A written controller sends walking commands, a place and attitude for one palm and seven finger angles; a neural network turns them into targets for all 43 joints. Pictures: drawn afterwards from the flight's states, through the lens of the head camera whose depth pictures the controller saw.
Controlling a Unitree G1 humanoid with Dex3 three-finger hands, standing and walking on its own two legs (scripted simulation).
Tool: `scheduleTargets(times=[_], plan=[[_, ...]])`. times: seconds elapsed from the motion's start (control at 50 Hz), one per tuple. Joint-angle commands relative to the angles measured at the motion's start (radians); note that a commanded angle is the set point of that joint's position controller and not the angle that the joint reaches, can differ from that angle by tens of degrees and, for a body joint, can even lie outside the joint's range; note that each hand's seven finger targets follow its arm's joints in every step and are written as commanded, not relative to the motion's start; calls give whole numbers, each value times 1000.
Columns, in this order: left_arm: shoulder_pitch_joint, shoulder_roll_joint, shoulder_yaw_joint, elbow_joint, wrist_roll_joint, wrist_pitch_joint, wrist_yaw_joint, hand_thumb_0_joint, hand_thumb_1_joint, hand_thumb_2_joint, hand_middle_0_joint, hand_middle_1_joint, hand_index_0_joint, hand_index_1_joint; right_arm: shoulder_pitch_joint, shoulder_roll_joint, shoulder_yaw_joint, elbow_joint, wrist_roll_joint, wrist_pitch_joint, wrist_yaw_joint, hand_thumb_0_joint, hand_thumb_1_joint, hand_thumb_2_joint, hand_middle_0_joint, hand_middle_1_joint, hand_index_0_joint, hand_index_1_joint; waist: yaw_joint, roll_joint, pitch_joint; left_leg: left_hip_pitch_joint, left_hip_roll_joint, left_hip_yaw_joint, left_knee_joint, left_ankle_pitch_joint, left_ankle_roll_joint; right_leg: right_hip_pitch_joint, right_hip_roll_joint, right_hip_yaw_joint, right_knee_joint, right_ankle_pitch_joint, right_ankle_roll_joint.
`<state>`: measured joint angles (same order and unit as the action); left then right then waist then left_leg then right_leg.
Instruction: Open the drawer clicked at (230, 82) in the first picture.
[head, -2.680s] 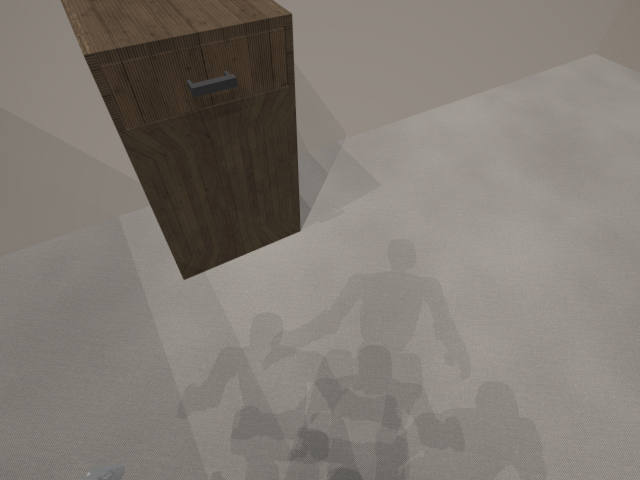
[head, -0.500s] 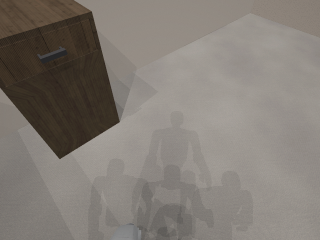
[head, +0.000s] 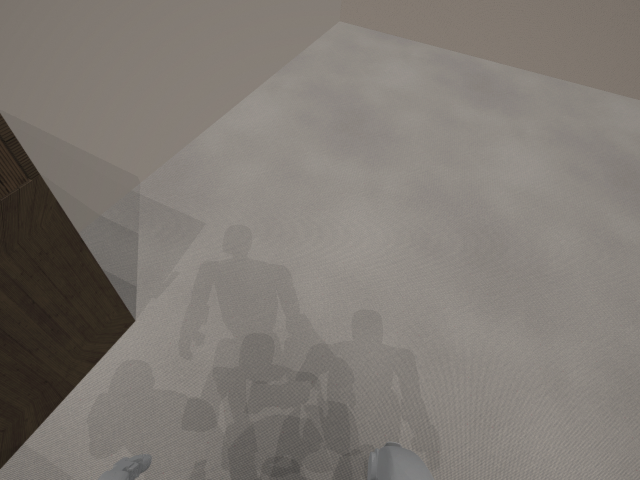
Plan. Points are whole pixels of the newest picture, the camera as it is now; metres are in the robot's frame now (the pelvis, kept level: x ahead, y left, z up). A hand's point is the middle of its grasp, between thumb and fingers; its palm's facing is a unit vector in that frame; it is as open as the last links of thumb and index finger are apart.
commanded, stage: walk to a spot facing it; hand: left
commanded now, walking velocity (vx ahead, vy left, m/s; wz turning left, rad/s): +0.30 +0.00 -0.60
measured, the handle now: out of the picture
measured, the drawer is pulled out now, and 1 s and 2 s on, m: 0.00 0.00 0.00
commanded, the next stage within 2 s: turn to face it in 0.94 s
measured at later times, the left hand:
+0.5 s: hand (251, 363) +0.32 +0.13 -0.18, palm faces -0.27 -0.94 -0.22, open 7.2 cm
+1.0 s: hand (302, 258) +0.55 +0.06 -0.17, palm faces -0.56 -0.80 -0.20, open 7.4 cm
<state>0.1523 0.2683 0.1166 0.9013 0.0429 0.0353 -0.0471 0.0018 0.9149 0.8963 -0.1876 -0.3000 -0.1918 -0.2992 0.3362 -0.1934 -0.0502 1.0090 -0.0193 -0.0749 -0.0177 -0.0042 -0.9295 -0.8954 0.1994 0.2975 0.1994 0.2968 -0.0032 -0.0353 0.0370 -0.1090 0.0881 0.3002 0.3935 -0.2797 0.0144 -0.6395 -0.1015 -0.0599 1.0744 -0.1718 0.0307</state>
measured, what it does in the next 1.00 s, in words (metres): walks ahead, turning right: right foot, then left foot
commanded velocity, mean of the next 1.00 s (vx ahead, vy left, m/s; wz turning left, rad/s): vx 0.15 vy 0.00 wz -0.60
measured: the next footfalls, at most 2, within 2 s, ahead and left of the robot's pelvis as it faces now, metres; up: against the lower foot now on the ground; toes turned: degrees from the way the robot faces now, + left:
right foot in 0.22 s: +0.22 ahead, -0.14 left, +0.00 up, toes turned -16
left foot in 0.62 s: +0.42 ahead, +0.05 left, +0.00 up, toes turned -15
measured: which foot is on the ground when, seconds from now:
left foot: down 0.00-0.22, up 0.24-0.60, down 0.62-1.00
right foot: up 0.00-0.20, down 0.22-0.62, up 0.64-1.00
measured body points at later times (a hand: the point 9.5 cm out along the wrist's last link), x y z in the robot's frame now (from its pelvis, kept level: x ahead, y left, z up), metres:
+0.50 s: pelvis +0.21 -0.04 -0.01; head +0.24 -0.05 +0.44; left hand +0.34 +0.18 -0.16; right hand +0.23 -0.30 -0.15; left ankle +0.31 +0.10 -0.69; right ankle +0.18 -0.13 -0.74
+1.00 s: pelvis +0.35 -0.05 -0.01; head +0.40 -0.06 +0.44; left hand +0.58 +0.10 -0.15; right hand +0.23 -0.27 -0.15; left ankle +0.38 +0.06 -0.74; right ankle +0.31 -0.18 -0.70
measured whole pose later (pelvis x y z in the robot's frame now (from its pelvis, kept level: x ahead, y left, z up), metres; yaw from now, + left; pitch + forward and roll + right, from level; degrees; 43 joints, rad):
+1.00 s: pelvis +0.35 -0.05 -0.01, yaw -37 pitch +1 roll -1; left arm 0.16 0.22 0.10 0.89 0.03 0.07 -0.03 0.00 0.91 0.90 -0.19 -0.30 -0.20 -0.30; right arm 0.25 -0.20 -0.05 0.96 -0.02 -0.01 -0.01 0.00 -0.92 -0.90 0.20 0.30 0.20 0.30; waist -0.01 -0.01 0.09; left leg -0.16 0.17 0.35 0.52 -0.34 -0.02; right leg -0.48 -0.07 -0.10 0.85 -0.34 0.05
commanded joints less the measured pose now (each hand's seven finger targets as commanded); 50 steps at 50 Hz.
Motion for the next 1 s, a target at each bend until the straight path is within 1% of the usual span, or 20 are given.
scheduleTargets(times=[0.0, 0.1, 0.14, 0.16, 0.18, 0.2, 0.22, 0.24, 0.3, 0.34, 0.5, 0.56, 0.58, 0.6, 0.62, 0.64, 0.68, 0.72, 0.76, 0.98], plan=[[-125, -38, -36, -91, -4, -15, -17, 0, 900, 900, -200, -300, -200, -300, 90, -126, -24, -30, -8, -18, -3, 0, -900, -900, 200, 300, 200, 300, -40, 130, 68, 90, 278, -124, -189, 255, 100, -80, -21, -18, -183, 22, -2], [-206, -30, -42, -112, -8, -28, -13, 0, 900, 900, -200, -300, -200, -300, 137, -151, -26, -12, -16, 0, 0, 0, -900, -900, 200, 300, 200, 300, -61, 148, 69, 148, 290, -36, -88, 493, 75, 44, 42, -81, -375, -52, -52], [-119, -5, -36, -90, -9, -37, -10, 0, 900, 900, -200, -300, -200, -300, 118, -183, -30, -22, -12, 3, 1, 0, -900, -900, 200, 300, 200, 300, -13, 176, 4, 178, 288, 19, 80, 767, 57, 180, 98, -122, -430, -117, -87], [-5, 21, -26, -55, -7, -48, -7, 0, 900, 900, -200, -300, -200, -300, 106, -199, -32, -34, -8, 6, 3, 0, -900, -900, 200, 300, 200, 300, 43, 174, -70, 136, 259, 52, 264, 846, 29, 362, 138, -147, -494, -102, -108], [164, 98, -6, -7, -6, -63, 1, 0, 900, 900, -200, -300, -200, -300, 91, -194, -27, -52, 4, 8, 14, 0, -900, -900, 200, 300, 200, 300, 127, 95, -190, -72, 242, 59, 516, 694, -17, 707, 91, -76, -547, 6, -142], [285, 232, 21, 14, -11, -76, 21, 0, 900, 900, -200, -300, -200, -300, 114, -115, -10, -97, 18, 10, 21, 0, -900, -900, 200, 300, 200, 300, 153, -150, -330, -458, 79, 21, 840, -181, -78, 1032, -228, 416, -576, 182, -259], [335, 294, 31, 35, -41, -67, 34, 0, 900, 900, -200, -300, -200, -300, -10, -110, -8, -140, 17, 6, 7, 0, -900, -900, 200, 300, 200, 300, 167, -127, -322, -617, 30, -139, 1039, -352, -79, 1022, -345, 618, -653, 453, -341], [280, 272, 25, 12, -40, -69, 38, 0, 900, 900, -200, -300, -200, -300, -31, -123, -13, -150, 14, -1, 3, 0, -900, -900, 200, 300, 200, 300, 142, -117, -289, -628, 62, -239, 1081, -249, -75, 933, -311, 560, -664, 415, -330], [77, 145, -10, -32, -33, -79, 53, 0, 900, 900, -200, -300, -200, -300, -51, -113, -17, -119, -4, 30, 6, 0, -900, -900, 200, 300, 200, 300, 18, 46, -81, -505, 126, -271, 905, -90, -86, 521, -188, 331, -743, 268, -254], [34, 124, -14, -36, -22, -89, 52, 0, 900, 900, -200, -300, -200, -300, 6, -85, -15, -102, -9, 50, 7, 0, -900, -900, 200, 300, 200, 300, -34, -19, -55, -427, 111, -253, 794, -82, -98, 375, -139, 257, -766, 257, -236], [85, 132, -3, -23, -17, -82, 40, 0, 900, 900, -200, -300, -200, -300, -159, -69, -16, -180, 1, 32, 24, 0, -900, -900, 200, 300, 200, 300, 8, -101, -38, -310, 7, -222, 368, -9, -89, 334, -74, 328, -734, 80, -216], [80, 130, 4, -34, -26, -65, 41, 0, 900, 900, -200, -300, -200, -300, -135, -100, -21, -174, 5, 22, 10, 0, -900, -900, 200, 300, 200, 300, -15, -97, -47, -115, -27, -206, 160, 59, -84, 298, -42, 333, -634, 96, -169], [71, 99, -3, -41, -30, -61, 42, 0, 900, 900, -200, -300, -200, -300, -44, -144, -28, -146, 3, 15, -2, 0, -900, -900, 200, 300, 200, 300, -60, -10, -86, 57, 16, -246, 46, 81, -70, 233, 15, 288, -499, 83, -130], [112, 29, -14, -51, -39, -56, 35, 0, 900, 900, -200, -300, -200, -300, 44, -251, -50, -129, -12, 12, -8, 0, -900, -900, 200, 300, 200, 300, -83, 273, -173, 240, 272, -513, -30, 125, 5, 78, 152, 159, -227, -199, -64], [146, 22, -18, -59, -34, -59, 30, 0, 900, 900, -200, -300, -200, -300, 72, -293, -45, -137, -11, 25, -2, 0, -900, -900, 200, 300, 200, 300, -73, 387, -183, 222, 457, -669, -88, 149, 95, -11, 155, 67, 18, -480, -27], [124, 58, -10, -41, -22, -50, 33, 0, 900, 900, -200, -300, -200, -300, 8, -237, -35, -144, -8, 28, -4, 0, -900, -900, 200, 300, 200, 300, -72, 302, -140, 86, 447, -632, -125, 53, 107, 0, 104, 102, 131, -434, -15], [84, 48, 0, -43, -16, -42, 13, 0, 900, 900, -200, -300, -200, -300, -93, -179, -18, -167, -7, 25, -7, 0, -900, -900, 200, 300, 200, 300, -24, 194, -4, -42, 364, -474, -136, 122, 96, -19, 43, 74, 183, -311, -3], [116, 23, -7, -29, -18, -24, 7, 0, 900, 900, -200, -300, -200, -300, -126, -147, -10, -162, -6, 20, -11, 0, -900, -900, 200, 300, 200, 300, 5, 182, -30, -32, 302, -288, -91, 391, 70, 23, 24, 44, 171, -224, 16], [112, 6, -12, -33, -21, -9, 7, 0, 900, 900, -200, -300, -200, -300, -101, -148, -14, -147, -4, 21, -13, 0, -900, -900, 200, 300, 200, 300, 1, 194, -62, -5, 280, -194, -61, 515, 74, 59, 21, 20, 102, -212, 25], [-23, -13, -17, -101, -14, -7, 13, 0, 900, 900, -200, -300, -200, -300, -63, -194, -61, -107, -11, 54, 0, 0, -900, -900, 200, 300, 200, 300, -29, 238, -41, 39, 306, -45, 79, 521, 57, 220, 60, -79, -373, -164, -4]])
